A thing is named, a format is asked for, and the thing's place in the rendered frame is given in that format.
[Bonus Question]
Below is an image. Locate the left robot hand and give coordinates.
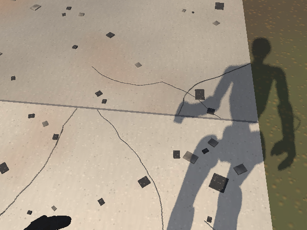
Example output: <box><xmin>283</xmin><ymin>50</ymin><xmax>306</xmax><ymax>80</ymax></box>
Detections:
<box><xmin>24</xmin><ymin>215</ymin><xmax>71</xmax><ymax>230</ymax></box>

